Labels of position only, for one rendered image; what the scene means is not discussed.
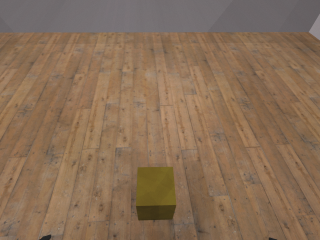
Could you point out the carton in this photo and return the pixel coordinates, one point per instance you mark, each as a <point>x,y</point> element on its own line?
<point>155,193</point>

